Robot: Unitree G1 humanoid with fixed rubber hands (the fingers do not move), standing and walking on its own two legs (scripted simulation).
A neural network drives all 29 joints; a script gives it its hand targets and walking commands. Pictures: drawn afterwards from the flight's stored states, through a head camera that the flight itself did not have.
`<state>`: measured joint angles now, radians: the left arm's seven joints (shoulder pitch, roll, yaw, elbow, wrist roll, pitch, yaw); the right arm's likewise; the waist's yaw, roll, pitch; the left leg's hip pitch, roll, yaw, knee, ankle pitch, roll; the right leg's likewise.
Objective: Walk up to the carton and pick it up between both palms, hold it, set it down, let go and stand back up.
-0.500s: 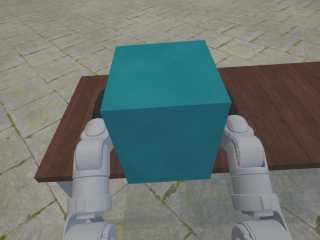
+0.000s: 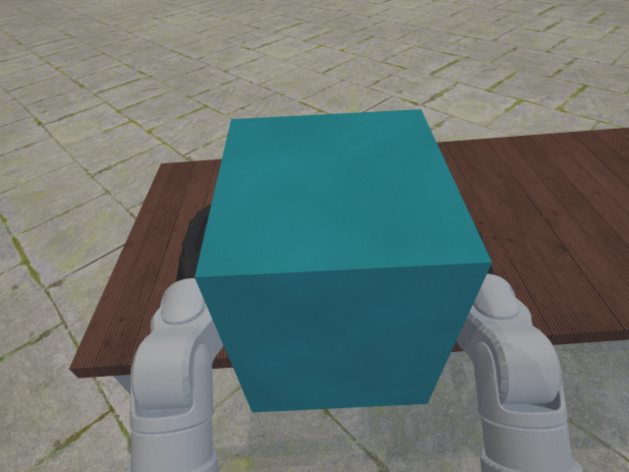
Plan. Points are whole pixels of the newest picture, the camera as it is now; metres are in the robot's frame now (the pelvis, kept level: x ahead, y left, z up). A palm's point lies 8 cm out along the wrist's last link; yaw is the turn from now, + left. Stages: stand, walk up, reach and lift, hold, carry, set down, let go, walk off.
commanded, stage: hold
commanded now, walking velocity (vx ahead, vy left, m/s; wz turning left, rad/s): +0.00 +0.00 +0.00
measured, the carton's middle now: (333, 267) +0.30 -0.01 +0.16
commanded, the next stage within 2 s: set down in 0.20 s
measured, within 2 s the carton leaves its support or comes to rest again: neither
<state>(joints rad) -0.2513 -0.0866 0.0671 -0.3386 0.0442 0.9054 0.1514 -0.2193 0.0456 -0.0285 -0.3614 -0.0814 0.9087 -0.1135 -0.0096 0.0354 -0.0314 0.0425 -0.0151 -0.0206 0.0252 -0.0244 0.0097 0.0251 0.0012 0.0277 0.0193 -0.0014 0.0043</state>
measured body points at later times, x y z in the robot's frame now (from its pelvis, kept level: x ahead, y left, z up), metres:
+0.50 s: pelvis -0.04 -0.01 -0.01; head -0.06 -0.02 +0.44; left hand +0.33 +0.14 +0.17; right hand +0.33 -0.16 +0.16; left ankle +0.00 +0.11 -0.76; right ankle +0.01 -0.12 -0.76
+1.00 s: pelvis +0.02 +0.00 +0.00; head +0.02 -0.01 +0.45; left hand +0.38 +0.16 +0.14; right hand +0.38 -0.14 +0.12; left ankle +0.00 +0.11 -0.76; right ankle +0.01 -0.12 -0.76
